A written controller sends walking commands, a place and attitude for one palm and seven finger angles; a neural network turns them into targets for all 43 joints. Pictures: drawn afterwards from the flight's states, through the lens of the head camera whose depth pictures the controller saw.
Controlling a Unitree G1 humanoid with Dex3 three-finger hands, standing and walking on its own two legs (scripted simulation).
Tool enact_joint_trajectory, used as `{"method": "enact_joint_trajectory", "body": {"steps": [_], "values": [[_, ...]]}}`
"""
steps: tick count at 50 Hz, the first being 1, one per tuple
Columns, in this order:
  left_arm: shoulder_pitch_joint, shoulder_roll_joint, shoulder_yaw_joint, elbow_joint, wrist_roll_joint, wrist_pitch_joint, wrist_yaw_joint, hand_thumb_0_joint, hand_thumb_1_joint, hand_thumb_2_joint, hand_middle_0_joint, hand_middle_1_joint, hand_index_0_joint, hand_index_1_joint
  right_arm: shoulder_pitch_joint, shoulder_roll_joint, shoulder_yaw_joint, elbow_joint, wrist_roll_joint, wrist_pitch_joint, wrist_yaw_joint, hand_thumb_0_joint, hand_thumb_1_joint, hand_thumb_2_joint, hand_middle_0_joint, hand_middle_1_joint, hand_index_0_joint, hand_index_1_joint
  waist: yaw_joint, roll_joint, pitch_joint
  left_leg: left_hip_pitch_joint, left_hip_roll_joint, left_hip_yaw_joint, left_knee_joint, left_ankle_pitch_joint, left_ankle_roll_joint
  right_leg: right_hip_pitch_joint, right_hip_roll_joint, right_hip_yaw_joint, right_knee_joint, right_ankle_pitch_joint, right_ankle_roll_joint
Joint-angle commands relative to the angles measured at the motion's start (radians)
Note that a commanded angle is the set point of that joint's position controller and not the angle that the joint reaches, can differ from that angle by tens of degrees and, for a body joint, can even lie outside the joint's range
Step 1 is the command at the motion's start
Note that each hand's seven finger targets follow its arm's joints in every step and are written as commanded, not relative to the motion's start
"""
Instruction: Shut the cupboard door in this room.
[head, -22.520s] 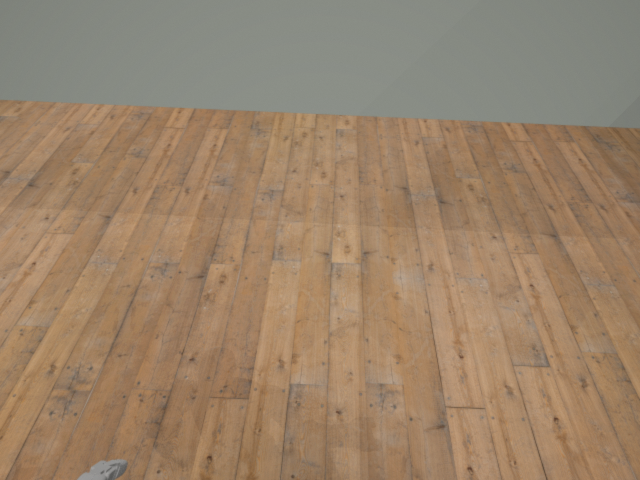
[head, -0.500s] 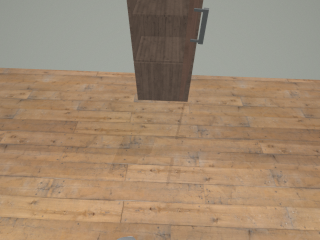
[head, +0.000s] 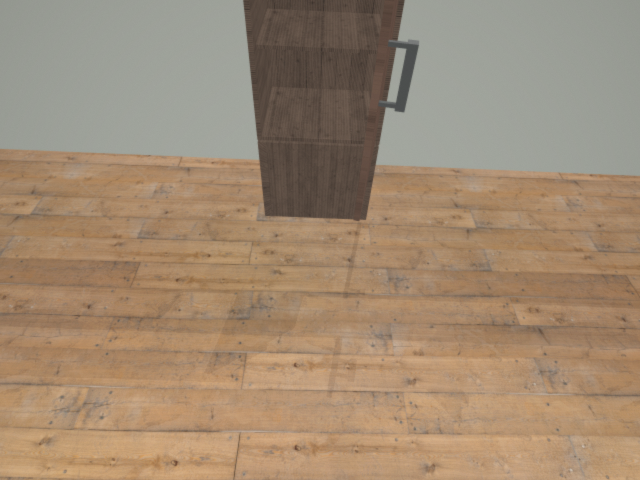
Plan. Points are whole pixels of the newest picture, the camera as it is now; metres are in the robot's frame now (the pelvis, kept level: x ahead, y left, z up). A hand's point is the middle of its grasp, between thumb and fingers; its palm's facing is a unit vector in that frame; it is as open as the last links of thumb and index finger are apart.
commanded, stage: stand and wait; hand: left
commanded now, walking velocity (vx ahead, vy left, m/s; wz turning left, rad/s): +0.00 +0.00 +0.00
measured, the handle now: (396, 76) +0.91 -0.11 +0.08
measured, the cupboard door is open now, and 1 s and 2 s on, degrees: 79 79 79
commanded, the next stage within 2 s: turn or walk to find it in 0.10 s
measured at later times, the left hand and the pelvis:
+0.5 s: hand out of the picture -0.03 +0.15 -0.19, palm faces +0.10 -0.98 -0.16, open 7.4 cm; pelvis +0.05 +0.00 -0.02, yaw +1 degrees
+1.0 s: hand (232, 321) +0.40 +0.18 -0.16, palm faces -0.03 -0.97 -0.25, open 7.4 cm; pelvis +0.26 -0.01 -0.02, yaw +0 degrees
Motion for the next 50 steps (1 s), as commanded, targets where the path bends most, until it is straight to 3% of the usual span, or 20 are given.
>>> {"method": "enact_joint_trajectory", "body": {"steps": [1,5,9,12,16,18,20,22,25,28,29,30,31,32,34,36,38,47,49,50], "values": [[0.089,0.080,0.011,-0.014,-0.007,0.000,0.006,0.000,0.900,0.900,-0.200,-0.300,-0.200,-0.300,0.078,-0.073,-0.005,-0.013,-0.003,-0.006,-0.001,0.000,-0.900,-0.900,0.200,0.300,0.200,0.300,-0.002,0.035,0.034,0.049,0.137,-0.142,-0.064,0.354,-0.003,-0.076,-0.090,0.071,-0.055,0.242,-0.023],[0.089,0.083,0.012,-0.017,-0.009,0.001,0.007,0.000,0.900,0.900,-0.200,-0.300,-0.200,-0.300,0.099,-0.065,-0.004,-0.006,-0.003,-0.005,0.001,0.000,-0.900,-0.900,0.200,0.300,0.200,0.300,0.000,0.022,0.042,0.031,0.132,-0.144,-0.068,0.324,-0.003,-0.066,-0.091,0.071,-0.059,0.233,-0.026],[0.088,0.087,0.020,-0.016,-0.005,-0.001,-0.002,0.000,0.900,0.900,-0.200,-0.300,-0.200,-0.300,0.137,-0.065,-0.014,0.010,-0.012,0.002,0.010,0.000,-0.900,-0.900,0.200,0.300,0.200,0.300,-0.007,0.013,0.045,-0.004,0.119,-0.135,-0.063,-0.002,-0.003,-0.097,-0.078,0.051,-0.031,-0.008,-0.042],[0.089,0.088,0.031,-0.031,0.003,0.000,-0.017,0.000,0.900,0.900,-0.200,-0.300,-0.200,-0.300,0.134,-0.068,-0.030,-0.010,-0.015,0.005,0.017,0.000,-0.900,-0.900,0.200,0.300,0.200,0.300,-0.008,0.038,0.136,-0.093,0.129,-0.165,-0.081,-0.253,0.012,-0.186,-0.067,0.052,0.002,-0.179,-0.055],[0.116,0.081,0.043,-0.051,0.009,-0.005,-0.026,0.000,0.900,0.900,-0.200,-0.300,-0.200,-0.300,0.141,-0.067,-0.043,-0.039,-0.016,0.003,0.022,0.000,-0.900,-0.900,0.200,0.300,0.200,0.300,0.003,0.034,0.167,-0.189,0.144,-0.195,-0.034,-0.361,0.036,-0.213,-0.066,0.072,0.041,-0.262,-0.072],[0.167,0.099,0.053,-0.041,0.011,-0.012,-0.023,0.000,0.900,0.900,-0.200,-0.300,-0.200,-0.300,0.110,-0.039,-0.040,-0.070,-0.015,-0.003,0.026,0.000,-0.900,-0.900,0.200,0.300,0.200,0.300,0.029,-0.077,0.171,-0.302,0.086,-0.106,0.114,-0.294,0.017,-0.119,-0.131,0.178,-0.046,-0.280,-0.110],[0.284,0.151,0.072,-0.001,0.009,-0.023,-0.013,0.000,0.900,0.900,-0.200,-0.300,-0.200,-0.300,-0.029,-0.017,-0.034,-0.137,-0.018,-0.010,0.038,0.000,-0.900,-0.900,0.200,0.300,0.200,0.300,0.090,-0.227,0.196,-0.540,0.051,-0.014,0.409,-0.261,-0.015,0.054,-0.305,0.417,-0.208,-0.202,-0.205],[0.316,0.145,0.076,0.020,0.022,-0.039,-0.004,0.000,0.900,0.900,-0.200,-0.300,-0.200,-0.300,-0.145,-0.042,-0.046,-0.189,-0.017,-0.022,0.044,0.000,-0.900,-0.900,0.200,0.300,0.200,0.300,0.100,-0.111,0.215,-0.671,0.099,-0.088,0.567,-0.296,-0.019,0.146,-0.371,0.420,-0.164,0.128,-0.256],[0.217,0.150,0.079,0.005,0.032,-0.046,-0.004,0.000,0.900,0.900,-0.200,-0.300,-0.200,-0.300,-0.137,-0.029,-0.049,-0.198,-0.009,-0.023,0.054,0.000,-0.900,-0.900,0.200,0.300,0.200,0.300,0.042,-0.079,0.178,-0.555,0.123,-0.102,0.442,-0.294,-0.012,0.079,-0.325,0.240,-0.094,0.224,-0.193],[0.080,0.170,0.076,-0.026,0.009,-0.047,-0.022,0.000,0.900,0.900,-0.200,-0.300,-0.200,-0.300,0.143,-0.044,-0.057,-0.107,-0.017,-0.027,0.051,0.000,-0.900,-0.900,0.200,0.300,0.200,0.300,-0.112,-0.014,0.045,0.006,0.000,0.045,0.208,-0.007,-0.012,-0.203,-0.173,0.026,0.122,0.329,-0.105],[0.054,0.145,0.067,-0.040,0.006,-0.051,-0.031,0.000,0.900,0.900,-0.200,-0.300,-0.200,-0.300,0.303,-0.106,-0.076,-0.051,-0.024,-0.033,0.042,0.000,-0.900,-0.900,0.200,0.300,0.200,0.300,-0.178,0.116,-0.048,0.227,0.041,-0.034,0.167,-0.038,0.007,-0.317,-0.100,-0.023,0.362,0.366,-0.070],[0.074,0.082,0.060,-0.079,-0.006,-0.046,-0.042,0.000,0.900,0.900,-0.200,-0.300,-0.200,-0.300,0.423,-0.230,-0.109,-0.022,-0.039,-0.041,0.030,0.000,-0.900,-0.900,0.200,0.300,0.200,0.300,-0.204,0.388,-0.122,0.366,0.325,-0.482,-0.012,-0.130,0.106,-0.551,0.035,-0.060,0.711,-0.006,-0.007],[0.004,0.089,0.061,-0.115,-0.004,-0.051,-0.040,0.000,0.900,0.900,-0.200,-0.300,-0.200,-0.300,0.442,-0.267,-0.109,-0.015,-0.028,-0.033,0.028,0.000,-0.900,-0.900,0.200,0.300,0.200,0.300,-0.195,0.356,-0.112,0.290,0.434,-0.673,-0.171,-0.196,0.163,-0.602,0.061,0.058,0.899,-0.259,-0.037],[-0.048,0.072,0.055,-0.129,-0.001,-0.048,-0.038,0.000,0.900,0.900,-0.200,-0.300,-0.200,-0.300,0.337,-0.257,-0.104,-0.040,-0.023,-0.031,0.022,0.000,-0.900,-0.900,0.200,0.300,0.200,0.300,-0.158,0.227,-0.027,0.192,0.469,-0.669,-0.179,-0.228,0.183,-0.671,-0.007,0.109,0.975,-0.215,-0.055],[-0.070,0.069,0.057,-0.116,0.013,-0.039,-0.052,0.000,0.900,0.900,-0.200,-0.300,-0.200,-0.300,0.190,-0.161,-0.078,-0.093,-0.027,-0.043,0.019,0.000,-0.900,-0.900,0.200,0.300,0.200,0.300,-0.089,0.046,0.092,-0.014,0.404,-0.524,-0.197,-0.217,0.141,-0.649,-0.072,0.137,0.951,-0.089,-0.049],[-0.005,0.037,0.057,-0.107,0.021,-0.020,-0.057,0.000,0.900,0.900,-0.200,-0.300,-0.200,-0.300,0.129,-0.131,-0.064,-0.106,-0.026,-0.058,0.015,0.000,-0.900,-0.900,0.200,0.300,0.200,0.300,-0.030,0.103,0.078,-0.067,0.338,-0.347,-0.210,-0.098,0.110,-0.588,-0.085,0.122,0.877,-0.023,-0.027],[-0.001,0.039,0.058,-0.121,0.018,-0.005,-0.064,0.000,0.900,0.900,-0.200,-0.300,-0.200,-0.300,0.106,-0.131,-0.064,-0.113,-0.020,-0.065,0.017,0.000,-0.900,-0.900,0.200,0.300,0.200,0.300,-0.007,0.130,0.060,-0.061,0.291,-0.231,-0.220,0.003,0.113,-0.570,-0.090,0.103,0.779,0.038,-0.008],[-0.181,0.074,0.069,-0.222,0.013,-0.019,-0.072,0.000,0.900,0.900,-0.200,-0.300,-0.200,-0.300,0.131,-0.147,-0.087,-0.084,-0.023,-0.051,0.023,0.000,-0.900,-0.900,0.200,0.300,0.200,0.300,-0.011,0.109,0.083,0.029,0.260,-0.093,-0.115,0.294,0.080,-0.383,-0.024,0.007,0.265,0.174,-0.010],[-0.005,0.120,0.075,-0.171,0.015,-0.036,-0.061,0.000,0.900,0.900,-0.200,-0.300,-0.200,-0.300,0.129,-0.147,-0.084,-0.076,-0.018,-0.044,0.024,0.000,-0.900,-0.900,0.200,0.300,0.200,0.300,0.066,0.048,-0.007,0.018,0.211,-0.056,0.131,0.466,0.031,-0.136,0.021,-0.015,0.147,0.236,-0.026],[0.126,0.187,0.091,-0.127,0.021,-0.050,-0.051,0.000,0.900,0.900,-0.200,-0.300,-0.200,-0.300,0.143,-0.113,-0.075,-0.072,-0.013,-0.044,0.029,0.000,-0.900,-0.900,0.200,0.300,0.200,0.300,0.121,-0.063,-0.098,-0.101,0.149,-0.021,0.371,0.315,-0.008,0.079,-0.072,0.075,0.135,0.396,-0.050]]}}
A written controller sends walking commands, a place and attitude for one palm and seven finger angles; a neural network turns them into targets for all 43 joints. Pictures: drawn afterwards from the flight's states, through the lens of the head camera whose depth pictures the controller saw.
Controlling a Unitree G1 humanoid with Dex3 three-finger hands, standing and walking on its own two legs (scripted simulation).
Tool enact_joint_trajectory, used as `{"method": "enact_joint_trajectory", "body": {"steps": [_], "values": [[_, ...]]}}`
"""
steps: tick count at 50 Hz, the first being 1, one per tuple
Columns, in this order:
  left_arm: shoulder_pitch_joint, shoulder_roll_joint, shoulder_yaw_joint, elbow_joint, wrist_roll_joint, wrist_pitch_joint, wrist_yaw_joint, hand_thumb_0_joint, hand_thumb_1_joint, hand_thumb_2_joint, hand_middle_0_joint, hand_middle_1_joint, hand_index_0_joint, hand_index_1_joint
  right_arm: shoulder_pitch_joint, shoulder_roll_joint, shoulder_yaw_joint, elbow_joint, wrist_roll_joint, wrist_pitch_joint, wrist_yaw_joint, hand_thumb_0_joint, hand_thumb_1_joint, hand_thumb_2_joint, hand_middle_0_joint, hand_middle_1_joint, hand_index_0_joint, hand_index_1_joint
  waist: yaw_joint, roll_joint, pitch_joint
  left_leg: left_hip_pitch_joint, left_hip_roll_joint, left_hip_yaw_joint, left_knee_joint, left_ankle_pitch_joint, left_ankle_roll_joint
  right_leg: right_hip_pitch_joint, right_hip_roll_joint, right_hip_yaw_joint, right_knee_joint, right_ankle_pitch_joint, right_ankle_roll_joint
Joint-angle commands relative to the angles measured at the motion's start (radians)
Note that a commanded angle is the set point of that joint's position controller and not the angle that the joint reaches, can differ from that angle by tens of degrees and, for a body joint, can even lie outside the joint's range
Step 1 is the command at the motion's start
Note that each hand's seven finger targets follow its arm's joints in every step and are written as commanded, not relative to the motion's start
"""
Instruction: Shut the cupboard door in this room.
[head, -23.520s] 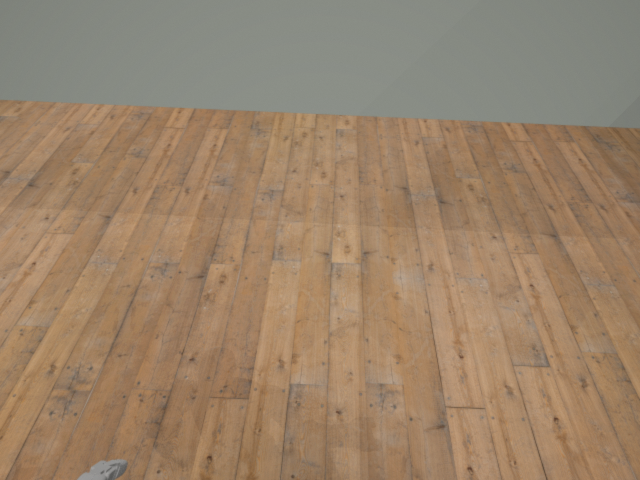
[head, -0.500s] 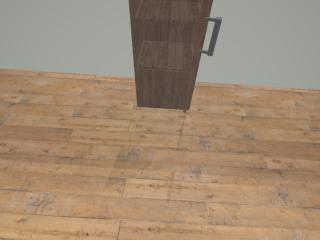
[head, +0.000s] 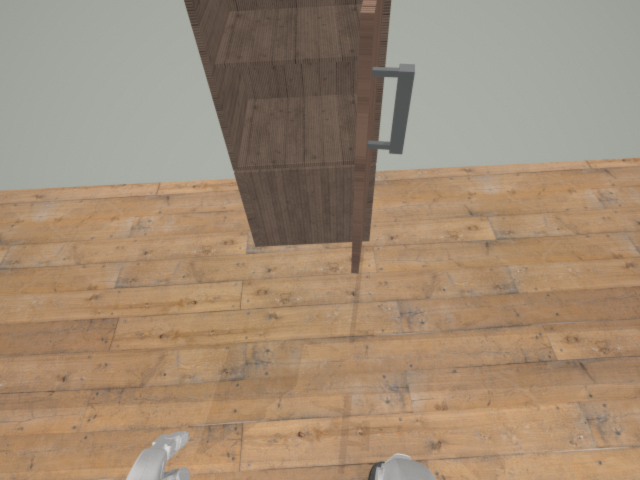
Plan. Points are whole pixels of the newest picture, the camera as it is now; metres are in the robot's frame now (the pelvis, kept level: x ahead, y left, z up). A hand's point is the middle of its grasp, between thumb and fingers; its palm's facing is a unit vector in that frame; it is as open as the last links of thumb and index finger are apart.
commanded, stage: stand and wait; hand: left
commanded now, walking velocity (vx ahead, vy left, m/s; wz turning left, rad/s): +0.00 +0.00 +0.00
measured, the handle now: (388, 112) +0.64 -0.10 +0.10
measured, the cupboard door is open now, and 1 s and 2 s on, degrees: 79 79 79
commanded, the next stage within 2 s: look at it before walking up in 0.94 s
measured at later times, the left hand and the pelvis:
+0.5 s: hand out of the picture +0.13 +0.16 -0.17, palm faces +0.08 -0.98 -0.16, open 7.3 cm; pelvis +0.13 -0.01 +0.02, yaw +1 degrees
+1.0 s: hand (209, 479) +0.15 +0.17 -0.16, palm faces +0.03 -0.98 -0.18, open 7.4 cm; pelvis +0.17 +0.01 +0.02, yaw +0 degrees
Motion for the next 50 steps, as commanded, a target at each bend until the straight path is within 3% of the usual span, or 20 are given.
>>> {"method": "enact_joint_trajectory", "body": {"steps": [1,2,3,4,5,7,8,10,13,15,17,18,19,20,21,24,27,29,37,50], "values": [[0.453,0.242,0.050,0.103,0.001,-0.035,0.029,0.000,0.900,0.900,-0.200,-0.300,-0.200,-0.300,0.056,-0.079,-0.015,-0.064,0.019,-0.004,-0.004,0.000,-0.900,-0.900,0.200,0.300,0.200,0.300,0.167,-0.371,-0.244,-0.466,-0.047,-0.027,0.656,-0.094,0.044,0.679,-0.312,0.423,-0.173,0.519,-0.136],[0.407,0.260,0.049,0.094,-0.023,-0.039,0.033,0.000,0.900,0.900,-0.200,-0.300,-0.200,-0.300,0.061,-0.104,-0.009,-0.072,0.028,0.014,-0.015,0.000,-0.900,-0.900,0.200,0.300,0.200,0.300,0.141,-0.374,-0.311,-0.465,-0.022,-0.177,0.787,-0.194,0.047,0.639,-0.375,0.485,-0.250,0.546,-0.202],[0.307,0.217,0.040,0.065,-0.019,-0.031,0.037,0.000,0.900,0.900,-0.200,-0.300,-0.200,-0.300,0.008,-0.104,-0.013,-0.075,0.024,0.019,-0.015,0.000,-0.900,-0.900,0.200,0.300,0.200,0.300,0.128,-0.274,-0.215,-0.512,0.003,-0.197,0.856,-0.139,0.043,0.548,-0.347,0.449,-0.273,0.440,-0.223],[0.228,0.175,0.028,0.046,-0.021,-0.024,0.044,0.000,0.900,0.900,-0.200,-0.300,-0.200,-0.300,-0.033,-0.104,-0.010,-0.073,0.019,0.022,-0.013,0.000,-0.900,-0.900,0.200,0.300,0.200,0.300,0.103,-0.167,-0.130,-0.534,0.038,-0.206,0.851,-0.065,0.044,0.454,-0.315,0.364,-0.282,0.380,-0.200],[0.177,0.142,0.017,0.031,-0.019,-0.024,0.046,0.000,0.900,0.900,-0.200,-0.300,-0.200,-0.300,-0.050,-0.093,-0.004,-0.069,0.012,0.027,-0.012,0.000,-0.900,-0.900,0.200,0.300,0.200,0.300,0.078,-0.095,-0.099,-0.498,0.058,-0.206,0.803,-0.002,0.039,0.359,-0.271,0.276,-0.286,0.382,-0.177],[0.117,0.106,0.001,0.026,-0.013,-0.025,0.048,0.000,0.900,0.900,-0.200,-0.300,-0.200,-0.300,-0.003,-0.074,0.005,-0.049,0.007,0.047,-0.011,0.000,-0.900,-0.900,0.200,0.300,0.200,0.300,0.029,-0.117,-0.118,-0.402,0.062,-0.179,0.661,0.028,0.024,0.259,-0.219,0.149,-0.308,0.377,-0.148],[0.108,0.094,-0.004,0.029,-0.013,-0.024,0.047,0.000,0.900,0.900,-0.200,-0.300,-0.200,-0.300,0.007,-0.064,0.010,-0.042,0.006,0.055,-0.012,0.000,-0.900,-0.900,0.200,0.300,0.200,0.300,0.022,-0.139,-0.126,-0.371,0.056,-0.166,0.587,0.031,0.016,0.245,-0.195,0.127,-0.316,0.380,-0.144],[0.107,0.090,-0.010,0.045,-0.013,-0.020,0.045,0.000,0.900,0.900,-0.200,-0.300,-0.200,-0.300,0.020,-0.052,0.019,-0.034,0.008,0.059,-0.012,0.000,-0.900,-0.900,0.200,0.300,0.200,0.300,0.014,-0.138,-0.141,-0.335,0.040,-0.142,0.482,0.058,0.010,0.251,-0.170,0.104,-0.337,0.345,-0.150],[0.118,0.087,-0.004,0.057,-0.011,-0.010,0.046,0.000,0.900,0.900,-0.200,-0.300,-0.200,-0.300,-0.035,-0.051,0.026,-0.054,0.008,0.053,-0.014,0.000,-0.900,-0.900,0.200,0.300,0.200,0.300,0.037,-0.131,-0.123,-0.324,0.031,-0.122,0.315,0.068,0.007,0.289,-0.169,0.116,-0.340,0.282,-0.168],[0.126,0.092,-0.007,0.075,-0.016,-0.003,0.046,0.000,0.900,0.900,-0.200,-0.300,-0.200,-0.300,-0.047,-0.056,0.031,-0.053,0.009,0.048,-0.015,0.000,-0.900,-0.900,0.200,0.300,0.200,0.300,0.034,-0.112,-0.116,-0.256,0.020,-0.118,0.193,0.136,0.013,0.277,-0.148,0.114,-0.335,0.207,-0.159],[0.114,0.084,-0.015,0.088,-0.025,0.004,0.047,0.000,0.900,0.900,-0.200,-0.300,-0.200,-0.300,-0.018,-0.072,0.032,-0.033,0.009,0.040,-0.016,0.000,-0.900,-0.900,0.200,0.300,0.200,0.300,0.011,-0.074,-0.098,-0.125,0.031,-0.119,0.013,0.295,0.016,0.211,-0.111,0.090,-0.296,0.064,-0.110],[0.141,0.053,-0.024,0.093,-0.028,0.009,0.045,0.000,0.900,0.900,-0.200,-0.300,-0.200,-0.300,-0.025,-0.105,0.033,-0.034,0.009,0.029,-0.016,0.000,-0.900,-0.900,0.200,0.300,0.200,0.300,0.024,0.023,-0.089,-0.088,0.082,-0.195,-0.046,0.387,0.036,0.167,-0.056,0.076,-0.260,-0.019,-0.068],[0.162,0.038,-0.028,0.097,-0.026,0.015,0.045,0.000,0.900,0.900,-0.200,-0.300,-0.200,-0.300,-0.045,-0.138,0.030,-0.042,0.007,0.027,-0.017,0.000,-0.900,-0.900,0.200,0.300,0.200,0.300,0.043,0.099,-0.049,-0.174,0.145,-0.250,-0.092,0.396,0.070,0.216,-0.010,0.053,-0.251,-0.080,-0.033],[0.193,0.027,-0.031,0.108,-0.026,0.017,0.045,0.000,0.900,0.900,-0.200,-0.300,-0.200,-0.300,-0.090,-0.145,0.033,-0.048,0.007,0.025,-0.023,0.000,-0.900,-0.900,0.200,0.300,0.200,0.300,0.063,0.129,-0.030,-0.233,0.166,-0.271,-0.121,0.400,0.099,0.271,0.001,0.046,-0.253,-0.056,-0.013],[0.201,0.034,-0.034,0.127,-0.026,0.018,0.045,0.000,0.900,0.900,-0.200,-0.300,-0.200,-0.300,-0.115,-0.136,0.036,-0.045,0.011,0.024,-0.026,0.000,-0.900,-0.900,0.200,0.300,0.200,0.300,0.065,0.155,-0.044,-0.246,0.151,-0.260,-0.143,0.416,0.103,0.339,-0.003,0.033,-0.248,-0.018,-0.002],[0.241,0.044,-0.047,0.159,-0.024,0.012,0.048,0.000,0.900,0.900,-0.200,-0.300,-0.200,-0.300,-0.122,-0.119,0.041,-0.039,0.016,0.025,-0.032,0.000,-0.900,-0.900,0.200,0.300,0.200,0.300,0.061,0.080,-0.039,-0.181,0.099,-0.187,-0.115,0.450,0.070,0.355,-0.033,0.062,-0.298,0.082,-0.012],[0.254,0.043,-0.053,0.171,-0.026,0.005,0.054,0.000,0.900,0.900,-0.200,-0.300,-0.200,-0.300,-0.087,-0.113,0.043,-0.022,0.016,0.025,-0.036,0.000,-0.900,-0.900,0.200,0.300,0.200,0.300,0.041,0.023,-0.057,-0.124,0.092,-0.173,-0.104,0.494,0.064,0.360,-0.042,0.068,-0.307,0.141,-0.018],[0.264,0.041,-0.054,0.176,-0.025,0.007,0.057,0.000,0.900,0.900,-0.200,-0.300,-0.200,-0.300,-0.083,-0.118,0.041,-0.016,0.017,0.026,-0.036,0.000,-0.900,-0.900,0.200,0.300,0.200,0.300,0.042,0.002,-0.041,-0.115,0.095,-0.171,-0.111,0.493,0.065,0.354,-0.040,0.065,-0.307,0.129,-0.015],[0.310,0.022,-0.055,0.187,-0.024,0.013,0.066,0.000,0.900,0.900,-0.200,-0.300,-0.200,-0.300,-0.049,-0.114,0.046,0.004,0.016,0.023,-0.043,0.000,-0.900,-0.900,0.200,0.300,0.200,0.300,0.045,-0.007,-0.030,-0.105,0.086,-0.169,-0.113,0.558,0.079,0.377,-0.043,0.058,-0.286,0.154,-0.017],[0.317,0.017,-0.052,0.178,-0.026,0.022,0.073,0.000,0.900,0.900,-0.200,-0.300,-0.200,-0.300,0.007,-0.085,0.044,0.037,0.017,0.025,-0.045,0.000,-0.900,-0.900,0.200,0.300,0.200,0.300,0.051,-0.019,0.002,-0.138,0.077,-0.171,-0.111,0.540,0.085,0.393,-0.042,0.048,-0.269,0.134,-0.021]]}}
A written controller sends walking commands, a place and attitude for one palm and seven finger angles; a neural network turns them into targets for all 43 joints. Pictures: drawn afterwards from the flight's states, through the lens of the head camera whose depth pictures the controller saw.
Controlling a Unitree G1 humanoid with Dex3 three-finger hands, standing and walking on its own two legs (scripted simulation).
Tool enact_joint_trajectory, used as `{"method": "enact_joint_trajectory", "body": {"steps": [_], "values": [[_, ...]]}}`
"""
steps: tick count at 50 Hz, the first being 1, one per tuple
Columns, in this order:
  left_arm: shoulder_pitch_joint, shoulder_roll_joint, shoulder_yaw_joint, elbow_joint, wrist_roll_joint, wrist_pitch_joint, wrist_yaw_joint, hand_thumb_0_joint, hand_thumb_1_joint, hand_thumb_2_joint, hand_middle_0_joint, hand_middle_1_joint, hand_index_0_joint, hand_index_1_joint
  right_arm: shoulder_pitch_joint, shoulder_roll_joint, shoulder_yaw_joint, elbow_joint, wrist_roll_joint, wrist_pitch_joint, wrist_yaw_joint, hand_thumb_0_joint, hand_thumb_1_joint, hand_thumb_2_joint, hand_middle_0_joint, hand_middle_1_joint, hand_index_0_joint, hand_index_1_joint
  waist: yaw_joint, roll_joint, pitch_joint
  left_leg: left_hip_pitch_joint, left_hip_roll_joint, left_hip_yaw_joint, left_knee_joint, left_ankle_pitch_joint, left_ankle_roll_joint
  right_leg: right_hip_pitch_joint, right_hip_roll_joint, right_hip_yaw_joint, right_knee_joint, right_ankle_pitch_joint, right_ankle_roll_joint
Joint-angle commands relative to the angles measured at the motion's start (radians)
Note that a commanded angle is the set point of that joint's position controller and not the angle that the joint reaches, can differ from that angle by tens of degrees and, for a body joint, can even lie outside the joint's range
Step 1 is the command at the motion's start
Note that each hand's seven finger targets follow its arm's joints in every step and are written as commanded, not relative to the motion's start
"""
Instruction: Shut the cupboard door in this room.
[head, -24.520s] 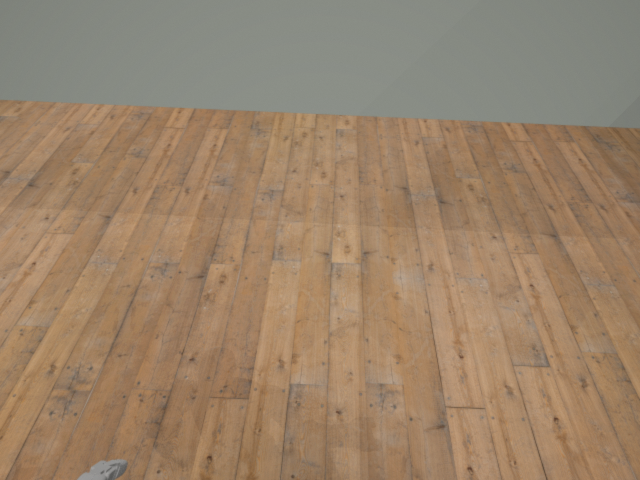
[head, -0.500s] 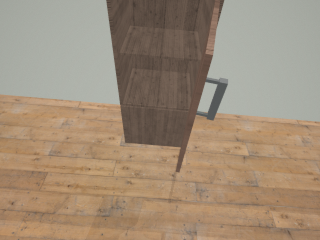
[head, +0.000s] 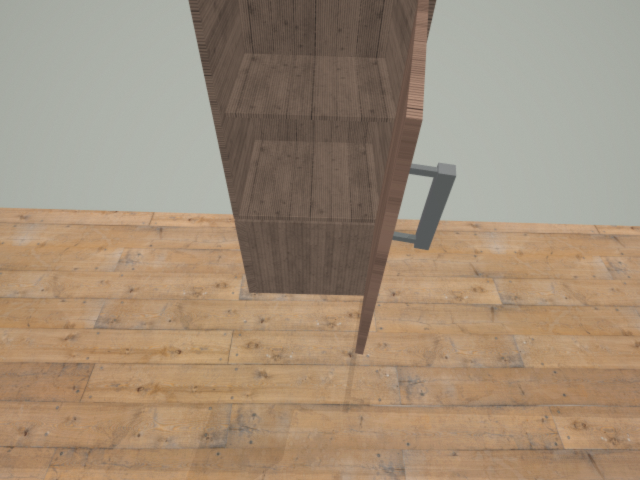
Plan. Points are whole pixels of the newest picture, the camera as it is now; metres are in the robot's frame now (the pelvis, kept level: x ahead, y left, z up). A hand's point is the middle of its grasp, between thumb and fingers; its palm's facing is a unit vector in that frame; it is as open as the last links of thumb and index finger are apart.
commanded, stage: look at it before walking up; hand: left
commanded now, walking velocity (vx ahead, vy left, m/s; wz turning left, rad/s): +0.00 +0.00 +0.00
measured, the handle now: (418, 207) +0.48 -0.11 +0.08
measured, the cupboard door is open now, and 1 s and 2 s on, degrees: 79 79 79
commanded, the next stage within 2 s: walk to a spot facing it in 1.76 s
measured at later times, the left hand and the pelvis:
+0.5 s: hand out of the picture -0.04 +0.14 -0.18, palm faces +0.04 -0.99 -0.15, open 7.4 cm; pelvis -0.01 -0.01 +0.00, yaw +0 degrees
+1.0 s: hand out of the picture -0.02 +0.17 -0.18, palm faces +0.02 -0.98 -0.21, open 7.4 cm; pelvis -0.02 -0.01 +0.00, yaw +0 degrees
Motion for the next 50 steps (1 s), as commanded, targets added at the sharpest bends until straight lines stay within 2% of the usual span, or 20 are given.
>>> {"method": "enact_joint_trajectory", "body": {"steps": [1,11,16,30,34,37,41,50], "values": [[0.098,0.074,0.013,-0.010,-0.005,-0.001,0.005,0.000,0.900,0.900,-0.200,-0.300,-0.200,-0.300,0.082,-0.095,-0.017,-0.018,-0.003,-0.008,-0.007,0.000,-0.900,-0.900,0.200,0.300,0.200,0.300,0.008,0.008,0.036,-0.049,0.124,-0.114,-0.054,0.391,0.009,-0.001,-0.085,0.080,-0.036,0.269,-0.026],[0.099,0.069,0.014,-0.012,-0.004,-0.001,0.006,0.000,0.900,0.900,-0.200,-0.300,-0.200,-0.300,0.090,-0.081,-0.020,-0.014,-0.003,-0.007,-0.007,0.000,-0.900,-0.900,0.200,0.300,0.200,0.300,0.006,0.010,0.052,-0.057,0.120,-0.112,-0.058,0.336,0.010,-0.016,-0.083,0.084,-0.045,0.242,-0.026],[0.105,0.068,0.013,-0.012,-0.002,-0.004,0.006,0.000,0.900,0.900,-0.200,-0.300,-0.200,-0.300,0.087,-0.083,-0.021,-0.018,-0.002,-0.008,-0.007,0.000,-0.900,-0.900,0.200,0.300,0.200,0.300,0.003,0.013,0.038,-0.047,0.118,-0.112,-0.054,0.332,0.010,-0.016,-0.084,0.090,-0.051,0.255,-0.029],[0.111,0.074,0.013,-0.010,0.000,-0.010,0.004,0.000,0.900,0.900,-0.200,-0.300,-0.200,-0.300,0.052,-0.103,-0.027,-0.033,-0.002,-0.005,-0.005,0.000,-0.900,-0.900,0.200,0.300,0.200,0.300,0.002,0.008,0.059,-0.047,0.117,-0.111,-0.060,0.257,0.009,-0.038,-0.085,0.100,-0.080,0.226,-0.032],[0.104,0.088,0.015,-0.015,0.001,-0.013,0.003,0.000,0.900,0.900,-0.200,-0.300,-0.200,-0.300,0.050,-0.119,-0.030,-0.038,-0.002,-0.006,-0.005,0.000,-0.900,-0.900,0.200,0.300,0.200,0.300,0.002,0.001,0.040,-0.041,0.118,-0.115,-0.056,0.267,0.009,-0.027,-0.084,0.103,-0.079,0.239,-0.036],[0.093,0.101,0.018,-0.018,0.001,-0.014,0.001,0.000,0.900,0.900,-0.200,-0.300,-0.200,-0.300,0.037,-0.127,-0.032,-0.040,-0.003,-0.007,-0.004,0.000,-0.900,-0.900,0.200,0.300,0.200,0.300,0.003,0.013,0.048,-0.048,0.118,-0.114,-0.063,0.246,0.008,-0.030,-0.087,0.105,-0.085,0.230,-0.037],[0.075,0.117,0.021,-0.026,0.001,-0.015,0.000,0.000,0.900,0.900,-0.200,-0.300,-0.200,-0.300,0.025,-0.142,-0.035,-0.046,-0.004,-0.006,-0.001,0.000,-0.900,-0.900,0.200,0.300,0.200,0.300,0.002,-0.002,0.058,-0.056,0.119,-0.116,-0.071,0.218,0.008,-0.037,-0.086,0.110,-0.092,0.206,-0.039],[0.024,0.171,0.033,-0.049,0.002,-0.019,-0.006,0.000,0.900,0.900,-0.200,-0.300,-0.200,-0.300,-0.016,-0.193,-0.042,-0.062,-0.005,-0.010,0.003,0.000,-0.900,-0.900,0.200,0.300,0.200,0.300,0.006,0.010,0.032,-0.052,0.124,-0.125,-0.078,0.224,0.009,-0.014,-0.090,0.109,-0.099,0.210,-0.043]]}}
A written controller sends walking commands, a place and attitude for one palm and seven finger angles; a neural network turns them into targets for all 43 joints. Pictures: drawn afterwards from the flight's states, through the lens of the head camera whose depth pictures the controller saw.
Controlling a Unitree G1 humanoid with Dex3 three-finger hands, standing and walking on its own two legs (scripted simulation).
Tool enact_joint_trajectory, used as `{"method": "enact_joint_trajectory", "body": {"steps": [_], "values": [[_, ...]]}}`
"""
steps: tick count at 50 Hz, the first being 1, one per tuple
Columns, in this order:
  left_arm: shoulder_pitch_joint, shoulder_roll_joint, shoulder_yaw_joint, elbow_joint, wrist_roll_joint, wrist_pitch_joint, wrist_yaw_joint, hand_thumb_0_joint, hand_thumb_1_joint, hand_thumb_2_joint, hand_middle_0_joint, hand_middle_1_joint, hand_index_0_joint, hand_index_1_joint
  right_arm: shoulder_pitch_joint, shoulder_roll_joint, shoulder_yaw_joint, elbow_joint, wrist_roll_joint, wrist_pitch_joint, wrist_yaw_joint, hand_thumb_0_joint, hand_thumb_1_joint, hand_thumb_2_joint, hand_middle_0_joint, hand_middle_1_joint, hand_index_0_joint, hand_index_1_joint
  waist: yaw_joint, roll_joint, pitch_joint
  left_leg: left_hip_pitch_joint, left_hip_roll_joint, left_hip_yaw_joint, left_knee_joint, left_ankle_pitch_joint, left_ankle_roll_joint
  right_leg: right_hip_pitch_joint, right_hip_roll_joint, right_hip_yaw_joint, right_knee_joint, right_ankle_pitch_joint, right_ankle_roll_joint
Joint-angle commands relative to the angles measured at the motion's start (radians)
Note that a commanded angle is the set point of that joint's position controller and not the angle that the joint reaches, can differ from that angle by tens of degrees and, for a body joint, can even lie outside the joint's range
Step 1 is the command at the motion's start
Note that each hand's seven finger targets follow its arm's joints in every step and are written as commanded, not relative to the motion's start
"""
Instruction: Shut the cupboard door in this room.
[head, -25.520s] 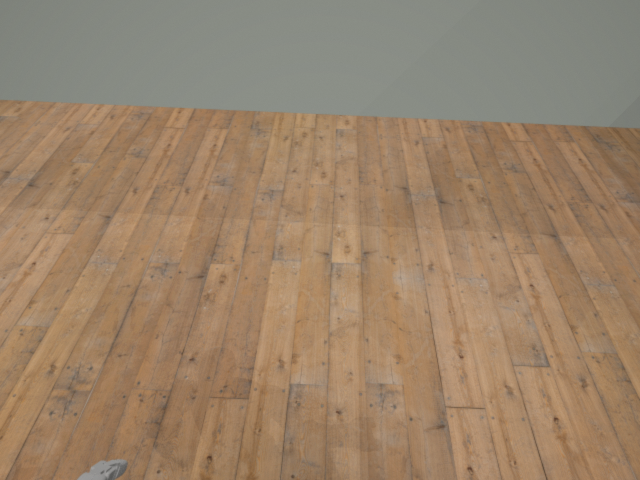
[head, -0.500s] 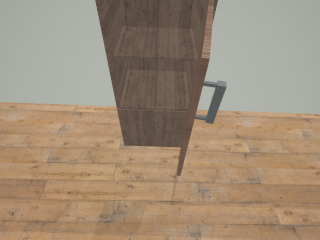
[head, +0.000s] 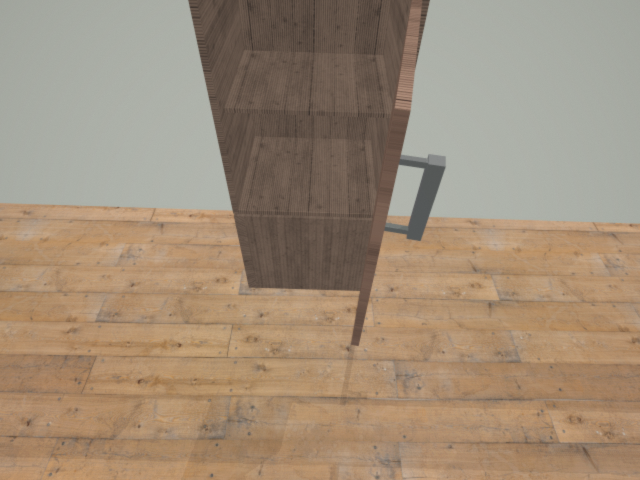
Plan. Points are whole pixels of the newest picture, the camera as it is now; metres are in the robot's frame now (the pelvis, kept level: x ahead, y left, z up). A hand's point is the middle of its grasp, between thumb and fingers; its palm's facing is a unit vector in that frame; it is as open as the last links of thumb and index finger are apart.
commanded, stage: look at it before walking up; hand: left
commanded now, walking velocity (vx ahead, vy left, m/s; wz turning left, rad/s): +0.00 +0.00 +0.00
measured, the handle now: (410, 199) +0.49 -0.10 +0.08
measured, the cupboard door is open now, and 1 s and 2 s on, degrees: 79 79 79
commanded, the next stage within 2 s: walk to a spot facing it in 0.76 s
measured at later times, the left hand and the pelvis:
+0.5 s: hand out of the picture +0.05 +0.23 -0.16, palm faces +0.00 -0.96 -0.29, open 7.4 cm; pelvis +0.00 +0.00 +0.00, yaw +0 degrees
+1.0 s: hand out of the picture +0.07 +0.24 -0.16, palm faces -0.03 -0.94 -0.33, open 7.4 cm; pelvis +0.00 +0.00 +0.00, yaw -2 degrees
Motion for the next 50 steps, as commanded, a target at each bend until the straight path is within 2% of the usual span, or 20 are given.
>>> {"method": "enact_joint_trajectory", "body": {"steps": [1,4,21,26,29,30,37,39,45,47,48,50], "values": [[0.033,0.142,0.024,-0.034,-0.005,-0.012,0.003,0.000,0.900,0.900,-0.200,-0.300,-0.200,-0.300,0.027,-0.145,-0.022,-0.037,-0.004,-0.011,-0.006,0.000,-0.900,-0.900,0.200,0.300,0.200,0.300,0.003,0.006,0.011,-0.038,0.104,-0.115,-0.072,0.197,0.025,-0.008,-0.114,0.120,-0.076,0.185,-0.019],[0.014,0.160,0.027,-0.040,-0.004,-0.012,0.000,0.000,0.900,0.900,-0.200,-0.300,-0.200,-0.300,0.004,-0.167,-0.023,-0.046,-0.004,-0.010,-0.004,0.000,-0.900,-0.900,0.200,0.300,0.200,0.300,0.006,-0.001,0.017,-0.035,0.105,-0.120,-0.076,0.190,0.024,-0.015,-0.113,0.121,-0.083,0.174,-0.019],[-0.111,0.282,0.038,-0.069,-0.004,-0.018,-0.015,0.000,0.900,0.900,-0.200,-0.300,-0.200,-0.300,-0.116,-0.284,-0.027,-0.084,-0.007,-0.012,0.006,0.000,-0.900,-0.900,0.200,0.300,0.200,0.300,0.002,0.011,-0.048,0.010,0.121,-0.131,-0.101,0.237,0.017,0.024,-0.131,0.135,-0.108,0.246,-0.020],[-0.137,0.306,0.038,-0.074,-0.003,-0.015,-0.018,0.000,0.900,0.900,-0.200,-0.300,-0.200,-0.300,-0.144,-0.311,-0.025,-0.095,-0.007,-0.012,0.008,0.000,-0.900,-0.900,0.200,0.300,0.200,0.300,0.003,0.008,-0.045,0.013,0.124,-0.136,-0.116,0.230,0.017,0.025,-0.133,0.135,-0.121,0.225,-0.016],[-0.146,0.319,0.038,-0.077,-0.003,-0.016,-0.020,0.000,0.900,0.900,-0.200,-0.300,-0.200,-0.300,-0.155,-0.329,-0.024,-0.102,-0.007,-0.011,0.009,0.000,-0.900,-0.900,0.200,0.300,0.200,0.300,0.003,-0.007,-0.062,0.028,0.126,-0.138,-0.111,0.255,0.017,0.030,-0.134,0.137,-0.122,0.246,-0.016],[-0.151,0.323,0.037,-0.077,-0.003,-0.015,-0.020,0.000,0.900,0.900,-0.200,-0.300,-0.200,-0.300,-0.160,-0.332,-0.025,-0.102,-0.008,-0.012,0.010,0.000,-0.900,-0.900,0.200,0.300,0.200,0.300,0.002,0.008,-0.064,0.031,0.125,-0.137,-0.113,0.256,0.017,0.032,-0.137,0.136,-0.123,0.245,-0.015],[-0.168,0.341,0.038,-0.082,-0.005,-0.014,-0.022,0.000,0.900,0.900,-0.200,-0.300,-0.200,-0.300,-0.170,-0.353,-0.021,-0.108,-0.008,-0.014,0.010,0.000,-0.900,-0.900,0.200,0.300,0.200,0.300,0.003,0.012,-0.087,0.046,0.129,-0.137,-0.116,0.301,0.015,0.053,-0.138,0.137,-0.120,0.280,-0.014],[-0.170,0.346,0.038,-0.083,-0.004,-0.015,-0.022,0.000,0.900,0.900,-0.200,-0.300,-0.200,-0.300,-0.170,-0.358,-0.022,-0.109,-0.006,-0.013,0.009,0.000,-0.900,-0.900,0.200,0.300,0.200,0.300,0.003,-0.002,-0.090,0.050,0.130,-0.138,-0.113,0.312,0.014,0.055,-0.136,0.135,-0.120,0.286,-0.014],[-0.174,0.347,0.038,-0.087,-0.005,-0.010,-0.022,0.000,0.900,0.900,-0.200,-0.300,-0.200,-0.300,-0.169,-0.357,-0.023,-0.107,-0.008,-0.011,0.007,0.000,-0.900,-0.900,0.200,0.300,0.200,0.300,0.000,0.001,-0.082,0.067,0.137,-0.115,-0.105,0.321,0.010,0.039,-0.136,0.145,-0.112,0.328,-0.017],[-0.135,0.265,0.026,-0.082,-0.007,0.011,-0.017,0.000,0.900,0.900,-0.200,-0.300,-0.200,-0.300,-0.121,-0.266,-0.010,-0.097,-0.012,0.003,0.002,0.000,-0.900,-0.900,0.200,0.300,0.200,0.300,-0.005,0.013,-0.084,0.071,0.143,-0.074,-0.066,0.335,-0.007,0.012,-0.133,0.147,-0.069,0.379,-0.007],[-0.116,0.242,0.026,-0.081,-0.007,0.021,-0.015,0.000,0.900,0.900,-0.200,-0.300,-0.200,-0.300,-0.097,-0.239,-0.009,-0.096,-0.012,0.010,-0.001,0.000,-0.900,-0.900,0.200,0.300,0.200,0.300,-0.008,0.011,-0.080,0.069,0.147,-0.054,-0.045,0.346,-0.012,-0.004,-0.129,0.148,-0.041,0.405,-0.004],[-0.101,0.247,0.035,-0.100,-0.005,0.033,-0.015,0.000,0.900,0.900,-0.200,-0.300,-0.200,-0.300,-0.081,-0.243,-0.019,-0.111,-0.012,0.022,-0.007,0.000,-0.900,-0.900,0.200,0.300,0.200,0.300,-0.007,0.012,-0.080,0.061,0.157,-0.031,-0.006,0.332,-0.013,-0.039,-0.119,0.161,0.012,0.412,-0.007]]}}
